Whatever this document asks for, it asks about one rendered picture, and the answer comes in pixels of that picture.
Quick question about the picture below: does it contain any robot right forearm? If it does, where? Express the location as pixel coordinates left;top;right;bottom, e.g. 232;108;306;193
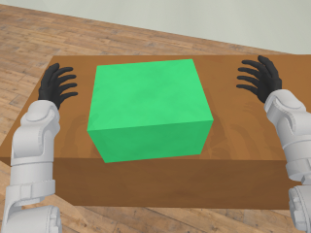
263;89;311;185

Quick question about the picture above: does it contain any robot right upper arm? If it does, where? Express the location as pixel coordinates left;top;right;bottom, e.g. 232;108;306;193
289;185;311;233

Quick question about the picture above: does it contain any robot left upper arm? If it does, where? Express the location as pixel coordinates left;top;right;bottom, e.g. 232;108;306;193
4;205;62;233

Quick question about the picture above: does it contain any carton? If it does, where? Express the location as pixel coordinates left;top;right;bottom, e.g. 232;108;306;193
86;59;214;163

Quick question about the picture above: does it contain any robot right hand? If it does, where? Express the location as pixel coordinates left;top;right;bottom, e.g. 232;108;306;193
236;55;282;104

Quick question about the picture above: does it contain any pedestal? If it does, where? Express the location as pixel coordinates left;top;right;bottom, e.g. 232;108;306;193
0;54;311;211

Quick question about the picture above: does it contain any robot left hand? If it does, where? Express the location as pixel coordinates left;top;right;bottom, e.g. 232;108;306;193
38;63;79;110

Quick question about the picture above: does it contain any robot left forearm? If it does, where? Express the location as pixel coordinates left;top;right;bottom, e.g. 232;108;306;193
0;100;60;233

